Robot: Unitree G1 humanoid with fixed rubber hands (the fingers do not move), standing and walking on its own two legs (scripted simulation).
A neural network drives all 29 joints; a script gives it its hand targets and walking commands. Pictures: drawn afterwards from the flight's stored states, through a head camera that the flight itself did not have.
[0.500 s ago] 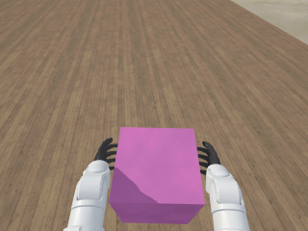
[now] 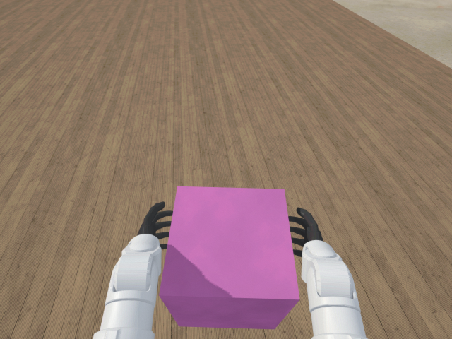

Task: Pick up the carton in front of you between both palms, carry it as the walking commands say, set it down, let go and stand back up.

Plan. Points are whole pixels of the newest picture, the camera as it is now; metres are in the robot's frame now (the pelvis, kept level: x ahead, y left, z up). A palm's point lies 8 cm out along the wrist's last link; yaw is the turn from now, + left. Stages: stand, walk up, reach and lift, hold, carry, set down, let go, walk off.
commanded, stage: carry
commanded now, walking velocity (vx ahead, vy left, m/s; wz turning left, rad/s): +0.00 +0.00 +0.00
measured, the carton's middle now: (228, 261) +0.30 +0.00 -0.05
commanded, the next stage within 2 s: hold in 0.46 s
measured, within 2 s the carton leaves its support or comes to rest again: neither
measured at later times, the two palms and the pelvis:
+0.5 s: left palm (150, 247) +0.28 +0.14 +0.04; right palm (317, 254) +0.28 -0.16 +0.04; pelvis -0.01 -0.01 +0.00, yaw +0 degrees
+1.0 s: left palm (154, 246) +0.27 +0.13 +0.05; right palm (330, 271) +0.24 -0.16 +0.05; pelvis -0.03 +0.02 +0.00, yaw -7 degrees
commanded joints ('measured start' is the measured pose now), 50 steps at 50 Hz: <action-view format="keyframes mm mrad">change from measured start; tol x4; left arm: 1 -464 -945 -562 -70 -274 -46 -257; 23 -460 -945 -558 -65 -273 -45 -260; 25 -366 -941 -522 -114 -259 -58 -255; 32 -429 -918 -521 -82 -235 -62 -259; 50 -586 -1020 -468 93 -224 -49 -319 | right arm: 1 -506 924 568 -97 285 -54 268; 23 -506 925 568 -98 284 -53 267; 24 -434 948 527 -86 270 -56 275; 27 -422 912 505 -85 232 -81 255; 50 -661 982 438 91 235 -85 330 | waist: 1 0 2 -264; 23 -1 2 -269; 24 -10 -52 -183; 25 -3 -24 -244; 39 14 -9 -101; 50 -5 11 -97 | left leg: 1 134 106 -112 -58 188 4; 23 126 107 -112 -52 183 -2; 24 349 -151 -239 -69 381 13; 25 417 -147 -266 -78 396 18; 26 395 -153 -264 -85 397 14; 28 341 -161 -263 -98 344 -1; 39 337 -147 -255 -129 89 -1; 50 364 -124 -271 -151 -56 -15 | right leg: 1 38 -112 110 -91 156 -7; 23 25 -112 116 -86 169 -13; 24 69 119 282 -146 447 -21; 25 124 97 307 -136 530 -18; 28 204 116 301 -173 409 -15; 30 181 118 300 -172 405 -7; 39 103 115 295 -190 129 -14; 50 19 121 277 -189 -5 -33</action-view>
